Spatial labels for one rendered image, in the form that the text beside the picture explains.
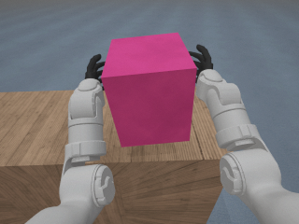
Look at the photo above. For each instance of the left robot forearm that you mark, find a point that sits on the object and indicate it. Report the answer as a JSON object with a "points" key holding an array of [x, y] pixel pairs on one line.
{"points": [[85, 125]]}

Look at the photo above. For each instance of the carton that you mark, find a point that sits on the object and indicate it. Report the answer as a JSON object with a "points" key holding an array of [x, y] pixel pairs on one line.
{"points": [[149, 83]]}

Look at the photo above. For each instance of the robot left hand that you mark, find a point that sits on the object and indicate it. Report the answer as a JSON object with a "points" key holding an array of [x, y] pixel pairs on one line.
{"points": [[92, 68]]}

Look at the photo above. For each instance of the right robot forearm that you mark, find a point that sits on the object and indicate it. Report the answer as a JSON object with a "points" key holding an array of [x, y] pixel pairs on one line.
{"points": [[223, 100]]}

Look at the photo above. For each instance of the robot left upper arm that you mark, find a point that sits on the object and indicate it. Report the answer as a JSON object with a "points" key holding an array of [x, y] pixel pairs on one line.
{"points": [[84, 192]]}

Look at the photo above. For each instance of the robot right upper arm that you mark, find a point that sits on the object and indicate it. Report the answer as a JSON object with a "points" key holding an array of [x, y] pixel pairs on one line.
{"points": [[253, 176]]}

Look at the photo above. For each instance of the robot right hand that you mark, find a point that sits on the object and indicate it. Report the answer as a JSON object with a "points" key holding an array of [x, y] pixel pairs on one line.
{"points": [[204, 58]]}

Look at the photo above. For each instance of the pedestal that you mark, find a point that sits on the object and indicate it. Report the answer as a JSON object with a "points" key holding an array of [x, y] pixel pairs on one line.
{"points": [[167, 183]]}

